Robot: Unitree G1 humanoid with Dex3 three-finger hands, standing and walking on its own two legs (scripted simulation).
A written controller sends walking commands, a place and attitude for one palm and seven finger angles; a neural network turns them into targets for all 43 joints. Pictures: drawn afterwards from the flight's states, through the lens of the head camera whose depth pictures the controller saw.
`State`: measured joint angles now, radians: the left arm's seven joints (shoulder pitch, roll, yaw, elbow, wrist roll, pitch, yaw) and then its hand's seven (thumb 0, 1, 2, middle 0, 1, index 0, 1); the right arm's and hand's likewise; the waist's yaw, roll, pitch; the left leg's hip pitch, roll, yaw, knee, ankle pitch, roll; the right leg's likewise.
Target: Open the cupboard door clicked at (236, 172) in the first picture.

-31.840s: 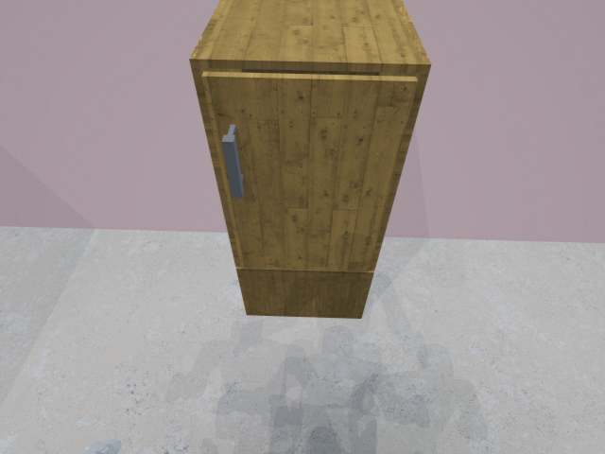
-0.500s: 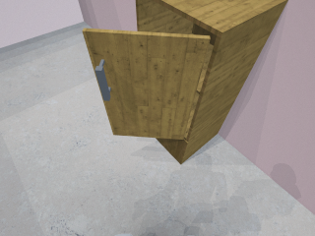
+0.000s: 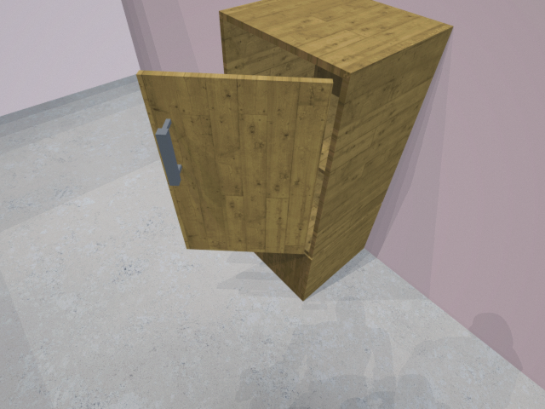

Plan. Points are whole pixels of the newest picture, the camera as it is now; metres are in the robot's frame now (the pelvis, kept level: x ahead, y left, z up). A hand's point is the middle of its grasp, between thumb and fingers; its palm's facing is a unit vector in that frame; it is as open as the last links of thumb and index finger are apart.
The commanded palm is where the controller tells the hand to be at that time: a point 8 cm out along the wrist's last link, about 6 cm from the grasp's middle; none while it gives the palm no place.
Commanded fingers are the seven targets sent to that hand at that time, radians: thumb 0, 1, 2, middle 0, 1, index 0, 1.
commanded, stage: come to a stop and stand still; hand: left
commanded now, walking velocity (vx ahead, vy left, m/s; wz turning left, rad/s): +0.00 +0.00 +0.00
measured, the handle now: (171, 153) +0.63 +0.26 +0.00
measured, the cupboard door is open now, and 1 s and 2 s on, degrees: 46 46 46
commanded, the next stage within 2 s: look again from close up in 0.02 s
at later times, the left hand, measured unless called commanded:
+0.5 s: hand out of the picture +0.05 +0.19 -0.17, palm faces -0.02 -0.98 -0.18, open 7.4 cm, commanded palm none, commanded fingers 0.00 0.90 0.90 -0.20 -0.30 -0.20 -0.30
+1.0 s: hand (157, 322) +0.24 +0.19 -0.01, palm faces +0.04 -1.00 -0.05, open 8.0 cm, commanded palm +0.18 +0.26 -0.05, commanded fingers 0.00 0.53 0.74 -0.23 -0.54 -0.23 -0.54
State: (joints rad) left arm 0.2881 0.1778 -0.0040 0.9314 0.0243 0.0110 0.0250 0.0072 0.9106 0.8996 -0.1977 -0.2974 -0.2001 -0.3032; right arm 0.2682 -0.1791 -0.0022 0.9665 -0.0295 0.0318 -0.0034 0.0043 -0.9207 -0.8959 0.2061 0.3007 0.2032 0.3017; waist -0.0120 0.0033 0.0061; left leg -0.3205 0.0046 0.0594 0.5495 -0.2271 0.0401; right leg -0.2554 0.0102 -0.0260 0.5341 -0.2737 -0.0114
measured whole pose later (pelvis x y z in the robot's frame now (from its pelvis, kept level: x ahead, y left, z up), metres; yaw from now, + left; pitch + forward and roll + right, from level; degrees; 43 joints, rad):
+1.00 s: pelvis +0.03 +0.00 -0.05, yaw +1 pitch +11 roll +1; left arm 0.35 0.19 0.18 0.20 -0.25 -0.53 -0.28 0.01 0.75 0.83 -0.20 -0.40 -0.21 -0.41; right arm 0.17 -0.24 -0.04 0.63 0.01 -0.23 0.00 0.01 -0.90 -0.90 0.21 0.30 0.20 0.30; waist -0.02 -0.02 -0.15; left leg -0.70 -0.02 0.07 0.95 -0.44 0.04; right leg -0.71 0.00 -0.07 0.98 -0.46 -0.06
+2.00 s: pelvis +0.02 +0.04 -0.06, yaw +2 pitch +13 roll -4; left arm 0.14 0.37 0.34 0.24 -0.34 -0.33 -0.43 0.00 -0.40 0.34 -0.29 -1.14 -0.29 -1.14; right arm 0.25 -0.26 0.05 0.51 0.03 -0.20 -0.05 0.01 -0.90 -0.90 0.21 0.30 0.21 0.30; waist 0.00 0.02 -0.11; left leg -0.80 -0.02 0.03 1.02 -0.46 0.09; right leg -0.74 0.01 -0.11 0.95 -0.44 -0.01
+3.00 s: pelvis +0.03 +0.02 -0.05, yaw +1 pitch +13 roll -3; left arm -0.06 0.43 0.43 0.47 -0.36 -0.30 -0.53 -0.01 -0.50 0.30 -0.30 -1.20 -0.30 -1.20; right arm 0.27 -0.28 0.05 0.53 0.04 -0.14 -0.06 0.01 -0.90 -0.90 0.21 0.30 0.21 0.30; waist -0.01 0.02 -0.11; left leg -0.77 0.00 0.02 0.99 -0.46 0.06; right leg -0.72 0.03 -0.11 0.92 -0.44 -0.04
